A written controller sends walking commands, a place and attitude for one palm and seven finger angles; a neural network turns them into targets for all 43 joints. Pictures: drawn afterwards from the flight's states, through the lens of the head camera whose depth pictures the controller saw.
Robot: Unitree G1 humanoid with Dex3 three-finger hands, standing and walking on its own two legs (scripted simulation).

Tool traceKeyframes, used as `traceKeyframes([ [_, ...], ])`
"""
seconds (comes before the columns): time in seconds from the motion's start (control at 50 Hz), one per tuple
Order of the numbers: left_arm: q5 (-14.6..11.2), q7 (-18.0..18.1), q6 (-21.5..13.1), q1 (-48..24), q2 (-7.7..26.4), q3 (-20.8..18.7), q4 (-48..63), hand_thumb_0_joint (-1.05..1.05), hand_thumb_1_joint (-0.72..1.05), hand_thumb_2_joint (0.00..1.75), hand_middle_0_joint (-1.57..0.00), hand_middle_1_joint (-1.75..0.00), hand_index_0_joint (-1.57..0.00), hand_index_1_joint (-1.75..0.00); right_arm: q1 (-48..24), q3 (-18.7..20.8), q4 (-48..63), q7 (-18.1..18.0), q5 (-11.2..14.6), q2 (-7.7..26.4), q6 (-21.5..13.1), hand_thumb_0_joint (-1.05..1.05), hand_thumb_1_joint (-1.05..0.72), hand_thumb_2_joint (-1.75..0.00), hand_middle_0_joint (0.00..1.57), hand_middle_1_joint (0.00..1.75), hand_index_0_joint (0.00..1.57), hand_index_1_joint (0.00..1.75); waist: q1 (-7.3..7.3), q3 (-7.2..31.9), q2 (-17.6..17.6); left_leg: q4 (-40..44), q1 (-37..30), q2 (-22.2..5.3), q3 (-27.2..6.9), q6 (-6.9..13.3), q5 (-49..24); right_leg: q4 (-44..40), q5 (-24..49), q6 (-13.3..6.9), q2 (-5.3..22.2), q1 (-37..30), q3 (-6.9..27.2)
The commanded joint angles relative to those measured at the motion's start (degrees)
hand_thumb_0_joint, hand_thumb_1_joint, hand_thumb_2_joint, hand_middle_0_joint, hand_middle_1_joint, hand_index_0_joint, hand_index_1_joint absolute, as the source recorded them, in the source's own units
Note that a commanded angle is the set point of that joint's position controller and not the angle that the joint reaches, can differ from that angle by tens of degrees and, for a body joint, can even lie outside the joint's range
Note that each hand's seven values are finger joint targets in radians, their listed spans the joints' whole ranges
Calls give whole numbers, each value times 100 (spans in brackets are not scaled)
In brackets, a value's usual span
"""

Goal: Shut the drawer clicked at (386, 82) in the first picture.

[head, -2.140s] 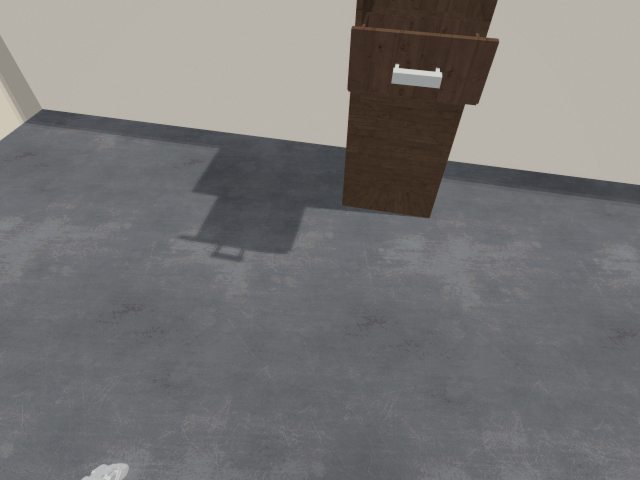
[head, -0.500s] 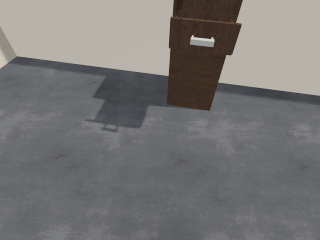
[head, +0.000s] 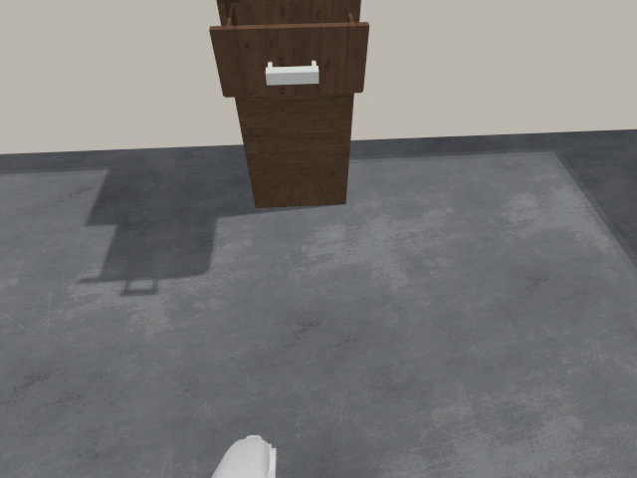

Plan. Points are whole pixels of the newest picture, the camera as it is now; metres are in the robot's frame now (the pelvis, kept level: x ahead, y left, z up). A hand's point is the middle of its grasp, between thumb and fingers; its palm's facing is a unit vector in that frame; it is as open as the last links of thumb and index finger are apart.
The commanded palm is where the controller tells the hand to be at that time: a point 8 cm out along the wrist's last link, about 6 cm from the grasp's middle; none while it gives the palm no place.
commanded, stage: walk to a spot facing it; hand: left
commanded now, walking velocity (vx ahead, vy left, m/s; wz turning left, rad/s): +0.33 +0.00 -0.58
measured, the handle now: (292, 70) +0.94 +0.15 +0.03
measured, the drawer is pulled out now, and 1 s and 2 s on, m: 0.30 0.30 0.30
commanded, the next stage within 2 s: turn to face it in 1.20 s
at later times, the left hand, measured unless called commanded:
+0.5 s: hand (207, 334) +0.35 +0.23 -0.16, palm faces -0.28 -0.93 -0.23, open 7.4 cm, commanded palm none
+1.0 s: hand (303, 267) +0.53 +0.09 -0.18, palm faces -0.57 -0.80 -0.17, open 7.4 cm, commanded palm none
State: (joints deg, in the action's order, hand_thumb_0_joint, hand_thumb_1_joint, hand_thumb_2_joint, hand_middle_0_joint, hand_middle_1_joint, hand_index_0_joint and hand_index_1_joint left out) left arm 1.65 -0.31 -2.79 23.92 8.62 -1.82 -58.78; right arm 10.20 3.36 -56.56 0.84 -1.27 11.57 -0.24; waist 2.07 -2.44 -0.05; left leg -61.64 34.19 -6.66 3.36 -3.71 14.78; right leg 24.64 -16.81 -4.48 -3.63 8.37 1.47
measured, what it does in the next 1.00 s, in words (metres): walks ahead, turning right: left foot, then right foot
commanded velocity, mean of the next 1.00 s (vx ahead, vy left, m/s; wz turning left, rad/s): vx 0.23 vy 0.00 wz -0.60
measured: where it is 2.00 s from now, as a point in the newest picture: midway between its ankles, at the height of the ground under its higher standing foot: (353, 411)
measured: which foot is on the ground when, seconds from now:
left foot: up 0.00-0.22, down 0.24-0.68, up 0.70-1.00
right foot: down 0.00-0.22, up 0.24-0.66, down 0.68-1.00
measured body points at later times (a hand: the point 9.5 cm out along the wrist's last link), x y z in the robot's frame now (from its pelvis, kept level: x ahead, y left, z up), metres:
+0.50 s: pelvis +0.19 +0.06 +0.00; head +0.22 +0.06 +0.45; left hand +0.37 +0.28 -0.14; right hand +0.14 -0.19 -0.14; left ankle +0.21 +0.17 -0.74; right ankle +0.21 -0.09 -0.67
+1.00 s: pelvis +0.36 -0.02 -0.01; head +0.39 -0.02 +0.44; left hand +0.56 +0.13 -0.17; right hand +0.30 -0.28 -0.14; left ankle +0.49 +0.04 -0.72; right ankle +0.29 -0.13 -0.74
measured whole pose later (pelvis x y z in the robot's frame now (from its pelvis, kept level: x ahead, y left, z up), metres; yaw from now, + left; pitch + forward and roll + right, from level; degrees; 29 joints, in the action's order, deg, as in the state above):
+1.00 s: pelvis +0.36 -0.02 -0.01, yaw -37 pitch +0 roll -1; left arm 1.7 -1.0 0.4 11.9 11.9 -3.0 -54.2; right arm 9.3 2.2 -50.7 0.2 -1.0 10.8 -1.1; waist -0.1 -3.5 1.7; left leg -43.8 26.8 -6.7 5.7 -4.7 18.6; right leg 32.6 -16.6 -0.5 -1.7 15.8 1.1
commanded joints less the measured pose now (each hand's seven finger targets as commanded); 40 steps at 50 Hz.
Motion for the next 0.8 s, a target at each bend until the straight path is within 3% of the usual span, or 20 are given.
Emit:
traceKeyframes([
  [0.0, -26, 94, -141, 393, 1143, -305, 252, 0, 90, 90, -20, -30, -20, -30, -709, 75, 793, 32, 19, 356, -210, 0, -90, -90, 20, 30, 20, 30, 51, -96, 547, 606, 686, -3, -92, -43, -378, -1050, 1585, -693, 1435, -380, 1621],
  [0.1, 0, 128, -84, 371, 1220, -351, 272, 0, 90, 90, -20, -30, -20, -30, -1167, 35, 1088, 44, 61, 264, -305, 0, -90, -90, 20, 30, 20, 30, 170, -139, 852, 1956, -224, 290, 64, 86, -229, -682, 2441, -529, 1349, -298, 1704],
  [0.14, 9, 132, -59, 142, 1332, -402, 342, 0, 90, 90, -20, -30, -20, -30, -766, 73, 1020, 5, 76, 386, -348, 0, -90, -90, 20, 30, 20, 30, -45, 13, 903, 2586, -1177, 426, 120, 156, -115, -273, 2654, -451, 1310, -72, 1717],
  [0.16, -27, 127, -58, -9, 1334, -426, 397, 0, 90, 90, -20, -30, -20, -30, -179, 97, 852, -63, 61, 517, -381, 0, -90, -90, 20, 30, 20, 30, -330, 238, 709, 3146, -2182, 542, 159, 213, -397, 323, 2919, -317, 1049, 299, 1552],
  [0.18, -68, 91, -63, -91, 1224, -442, 460, 0, 90, 90, -20, -30, -20, -30, 765, 174, 589, -168, 38, 838, -404, 0, -90, -90, 20, 30, 20, 30, -720, 721, 317, 3373, -3715, 258, -58, 339, -498, 1365, 2696, -144, 738, 971, 1312],
  [0.2, -153, 13, -42, 127, 871, -445, 554, 0, 90, 90, -20, -30, -20, -30, 1584, 339, 400, -224, -65, 1553, -425, 0, -90, -90, 20, 30, 20, 30, -929, 1490, -1261, 3566, -5010, -1486, -2079, 860, -412, 3257, 253, 157, -18, 2131, 525],
  [0.22, -133, -38, -88, -9, 751, -400, 701, 0, 90, 90, -20, -30, -20, -30, 1835, 289, 372, -203, -33, 1682, -378, 0, -90, -90, 20, 30, 20, 30, -854, 1422, -1577, 4388, -4707, -2430, -3336, 1365, -142, 4704, -1628, 275, -103, 2759, 200],
  [0.24, -92, -44, -56, -260, 808, -350, 830, 0, 90, 90, -20, -30, -20, -30, 1417, 245, 527, -179, 3, 1546, -345, 0, -90, -90, 20, 30, 20, 30, -732, 920, -856, 4628, -3801, -2599, -3399, 1614, 803, 5329, -1637, 259, 271, 3043, 159],
  [0.26, -42, -66, -15, -554, 747, -375, 840, 0, 90, 90, -20, -30, -20, -30, 953, 199, 565, -186, -5, 1186, -381, 0, -90, -90, 20, 30, 20, 30, -587, 383, -1196, 4899, -3143, -2279, -2870, 1460, 1548, 5590, -1141, 319, 509, 3258, 127],
  [0.3, 23, -214, 132, -700, 744, -414, 832, 0, 90, 90, -20, -30, -20, -30, 432, 57, 590, -193, -13, 641, -415, 0, -90, -90, 20, 30, 20, 30, -270, -296, -1071, 5083, -2091, -1706, -1607, 1083, 1397, 5230, -444, 349, 906, 3067, 23],
  [0.36, 25, -286, 334, -554, 535, -383, 842, 0, 90, 90, -20, -30, -20, -30, 351, 47, 524, -223, -12, 620, -499, 0, -90, -90, 20, 30, 20, 30, -10, -24, -834, 4977, -1856, -1416, -308, 992, 161, 4495, 18, 471, 1040, 2633, -166],
  [0.54, 44, -336, 331, -2140, 520, -273, 1313, 0, 90, 90, -20, -30, -20, -30, 1173, 156, 182, -128, -55, 892, -416, 0, -90, -90, 20, 30, 20, 30, -493, -199, -562, 4658, -2703, -1484, 647, 984, -1012, 1817, 445, 505, 855, 2193, -785],
  [0.6, 33, -324, 262, -2016, 641, -280, 1273, 0, 90, 90, -20, -30, -20, -30, 1197, 183, 170, -128, -67, 1073, -361, 0, -90, -90, 20, 30, 20, 30, -354, 71, -659, 3746, -3137, -1466, 1033, 810, -2252, 1143, 67, 304, 576, 1497, -1045],
  [0.62, 38, -306, 202, -1533, 814, -314, 1110, 0, 90, 90, -20, -30, -20, -30, 1236, 159, 194, -117, -47, 1105, -343, 0, -90, -90, 20, 30, 20, 30, -95, 376, -399, 2690, -2907, -1254, 1288, 655, -3097, 701, 161, 180, 299, 513, -1243],
  [0.64, 43, -240, 116, -715, 1243, -410, 863, 0, 90, 90, -20, -30, -20, -30, 1247, 118, 280, -49, 7, 997, -334, 0, -90, -90, 20, 30, 20, 30, 321, 903, 172, 1309, -1735, -1108, 1471, 384, -2828, 469, 515, -59, 553, -1280, -815],
  [0.66, 16, -141, 56, 105, 2038, -612, 708, 0, 90, 90, -20, -30, -20, -30, 1231, 1, 548, -20, 89, 591, -340, 0, -90, -90, 20, 30, 20, 30, 595, 1699, 1595, -591, 200, -224, 1457, -2, 1358, 166, 1384, -751, 2421, -2929, 1912],
  [0.68, -136, -57, 119, 410, 2374, -671, 611, 0, 90, 90, -20, -30, -20, -30, 592, 8, 770, -109, 103, 733, -353, 0, -90, -90, 20, 30, 20, 30, 732, 1776, 1373, -1531, 810, -85, 531, 48, 2145, -237, 2395, -1182, 2970, -2760, 2858],
  [0.72, -119, 5, 126, -380, 1982, -557, 818, 0, 90, 90, -20, -30, -20, -30, 282, 40, 770, -137, 60, 787, -349, 0, -90, -90, 20, 30, 20, 30, 369, 1050, 613, -1737, 871, -420, -70, 33, 1291, -425, 1810, -1073, 2595, -1610, 2281],
  [0.74, -110, 50, 125, -861, 1714, -488, 943, 0, 90, 90, -20, -30, -20, -30, 281, 46, 705, -124, 24, 792, -279, 0, -90, -90, 20, 30, 20, 30, 131, 682, 211, -1280, 492, -568, -147, 12, 990, -499, 1717, -912, 2309, -769, 1643],
  [0.78, -40, 62, 76, -1391, 1531, -424, 1032, 0, 90, 90, -20, -30, -20, -30, 680, 17, 544, -124, -21, 607, -119, 0, -90, -90, 20, 30, 20, 30, -299, 386, 461, -506, -208, -487, 8, -102, 819, -607, 2112, -677, 1943, 388, 911],
])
